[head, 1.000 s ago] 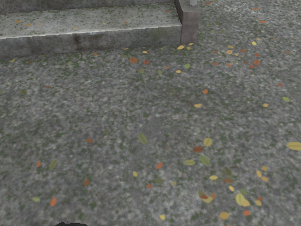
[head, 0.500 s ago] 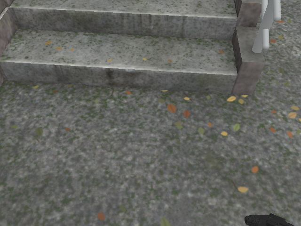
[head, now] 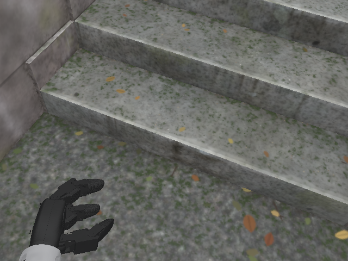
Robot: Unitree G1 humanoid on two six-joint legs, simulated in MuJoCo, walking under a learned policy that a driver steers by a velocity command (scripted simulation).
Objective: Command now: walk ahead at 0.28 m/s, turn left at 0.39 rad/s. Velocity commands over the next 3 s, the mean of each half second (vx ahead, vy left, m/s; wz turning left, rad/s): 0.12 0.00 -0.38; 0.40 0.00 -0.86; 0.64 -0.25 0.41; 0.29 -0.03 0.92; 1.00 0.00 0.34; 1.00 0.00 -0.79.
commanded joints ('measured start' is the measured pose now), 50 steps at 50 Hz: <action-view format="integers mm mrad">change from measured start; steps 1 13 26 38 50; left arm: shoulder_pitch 501 337 415 225 469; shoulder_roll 168 189 173 161 191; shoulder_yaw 44 99 123 100 72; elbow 70 102 43 -55 114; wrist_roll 74 25 -41 12 -14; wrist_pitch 6 129 196 212 76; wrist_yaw -2 -27 26 -138 -47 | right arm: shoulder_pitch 131 -219 -437 -267 -347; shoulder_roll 6 -54 -65 -222 -137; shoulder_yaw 27 47 29 -51 -5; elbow -128 -254 -320 -241 -236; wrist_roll -30 -39 -43 -66 -85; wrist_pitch -13 69 6 -7 -12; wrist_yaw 6 30 -16 52 111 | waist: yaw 134 49 133 62 130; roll -198 -137 146 229 -48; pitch -583 -256 -71 -92 22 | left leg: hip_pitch -440 -195 -44 -82 -716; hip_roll -41 105 449 568 291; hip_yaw -41 215 146 297 307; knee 785 62 -488 -549 190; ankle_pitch -288 125 509 -134 428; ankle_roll -129 -99 136 33 -99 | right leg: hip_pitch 979 191 -216 185 549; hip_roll -532 -91 -88 -73 -181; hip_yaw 595 314 -37 -242 147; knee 169 -43 900 250 -290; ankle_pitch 964 87 -556 -693 -379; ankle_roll -340 -179 119 -56 -218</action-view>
